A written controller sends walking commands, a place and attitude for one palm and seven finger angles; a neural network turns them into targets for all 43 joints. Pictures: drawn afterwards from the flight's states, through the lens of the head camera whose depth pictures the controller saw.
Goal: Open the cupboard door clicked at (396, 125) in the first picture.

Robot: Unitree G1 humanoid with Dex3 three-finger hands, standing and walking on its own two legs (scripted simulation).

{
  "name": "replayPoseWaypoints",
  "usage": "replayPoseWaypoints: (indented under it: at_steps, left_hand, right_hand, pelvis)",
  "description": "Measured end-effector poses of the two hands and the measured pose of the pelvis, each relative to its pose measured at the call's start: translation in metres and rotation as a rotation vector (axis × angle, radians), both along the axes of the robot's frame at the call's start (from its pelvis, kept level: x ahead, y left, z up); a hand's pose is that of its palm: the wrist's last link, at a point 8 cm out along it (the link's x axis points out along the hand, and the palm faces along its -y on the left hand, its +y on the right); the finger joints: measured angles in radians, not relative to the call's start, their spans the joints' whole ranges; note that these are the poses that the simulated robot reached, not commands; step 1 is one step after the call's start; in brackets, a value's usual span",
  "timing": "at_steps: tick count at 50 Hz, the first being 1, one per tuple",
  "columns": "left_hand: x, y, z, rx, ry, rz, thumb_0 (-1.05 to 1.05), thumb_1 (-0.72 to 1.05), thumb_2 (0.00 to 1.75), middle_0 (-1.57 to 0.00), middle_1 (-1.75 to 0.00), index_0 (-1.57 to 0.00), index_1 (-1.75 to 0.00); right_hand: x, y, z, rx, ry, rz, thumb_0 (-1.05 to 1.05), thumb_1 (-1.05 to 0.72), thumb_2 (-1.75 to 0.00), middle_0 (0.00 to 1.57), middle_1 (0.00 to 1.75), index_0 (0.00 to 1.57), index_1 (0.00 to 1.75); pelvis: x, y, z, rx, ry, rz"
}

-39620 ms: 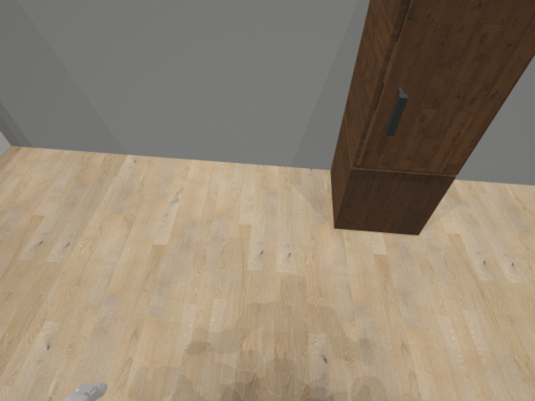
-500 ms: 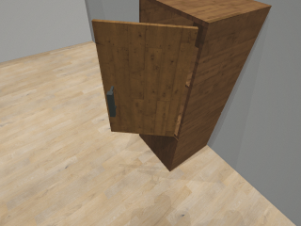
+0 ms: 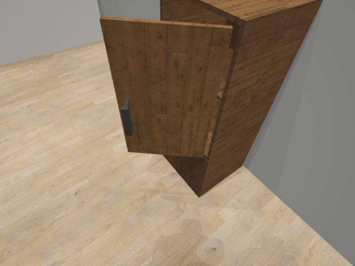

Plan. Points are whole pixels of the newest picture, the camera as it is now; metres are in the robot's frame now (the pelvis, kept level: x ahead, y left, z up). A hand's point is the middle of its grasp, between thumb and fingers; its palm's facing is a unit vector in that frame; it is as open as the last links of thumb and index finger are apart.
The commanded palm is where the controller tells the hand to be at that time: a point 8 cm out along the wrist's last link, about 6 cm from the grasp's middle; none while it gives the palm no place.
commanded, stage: shuffle to correct the standing spot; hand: left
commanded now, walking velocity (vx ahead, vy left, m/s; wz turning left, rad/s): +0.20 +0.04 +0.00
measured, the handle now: (128, 117) +0.62 +0.22 -0.09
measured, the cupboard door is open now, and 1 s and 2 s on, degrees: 50 50 50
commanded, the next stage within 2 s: come to a stop and stand still in 0.20 s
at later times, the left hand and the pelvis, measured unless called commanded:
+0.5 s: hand out of the picture +0.10 +0.18 -0.18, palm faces +0.00 -0.98 -0.18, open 7.3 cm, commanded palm none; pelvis +0.09 +0.01 +0.00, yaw -1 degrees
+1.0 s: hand out of the picture +0.13 +0.22 -0.18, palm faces +0.03 -0.98 -0.17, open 7.3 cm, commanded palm none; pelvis +0.06 +0.04 +0.00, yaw -1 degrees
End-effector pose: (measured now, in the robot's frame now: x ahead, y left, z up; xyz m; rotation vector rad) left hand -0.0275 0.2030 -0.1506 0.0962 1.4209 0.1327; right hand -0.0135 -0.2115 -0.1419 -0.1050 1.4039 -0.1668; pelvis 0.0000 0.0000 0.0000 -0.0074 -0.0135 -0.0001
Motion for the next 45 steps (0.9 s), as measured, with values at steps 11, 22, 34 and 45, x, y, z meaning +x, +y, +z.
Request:
replayPoseWaypoints:
  at_steps: [11,22,34,45]
  left_hand:
    - [0.011,0.004,-0.007,-0.026,0.03,0.044,0.01,0.9,0.9,-0.2,-0.3,-0.2,-0.3]
    - [0.097,0.021,-0.001,-0.006,0.008,-0.038,0.01,0.91,0.9,-0.2,-0.3,-0.2,-0.3]
    - [0.181,0.034,-0.002,0.092,-0.144,-0.065,0.02,0.92,0.9,-0.2,-0.3,-0.2,-0.3]
    - [0.168,0.055,-0.014,0.027,-0.176,-0.026,0.0,0.92,0.9,-0.21,-0.3,-0.2,-0.3]
  right_hand:
    - [0.023,0.002,-0.001,-0.024,0.003,0.007,0.0,-0.9,-0.9,0.19,0.3,0.2,0.3]
    - [0.037,0.025,0.005,-0.02,0.044,-0.049,0.0,-0.9,-0.9,0.19,0.3,0.2,0.3]
    - [0.085,0.006,-0.015,-0.005,0.052,-0.072,0.0,-0.9,-0.9,0.2,0.3,0.2,0.3]
    - [0.133,0.0,0.008,-0.121,-0.152,0.03,0.0,-0.91,-0.9,0.19,0.3,0.19,0.3]
  pelvis:
    - [0.032,0.008,-0.005,-0.013,0.003,-0.007]
    - [0.077,0.017,0.001,-0.007,0.006,-0.031]
    - [0.092,0.002,-0.012,0.004,0.005,-0.009]
    - [0.067,0.032,-0.014,-0.007,-0.011,-0.013]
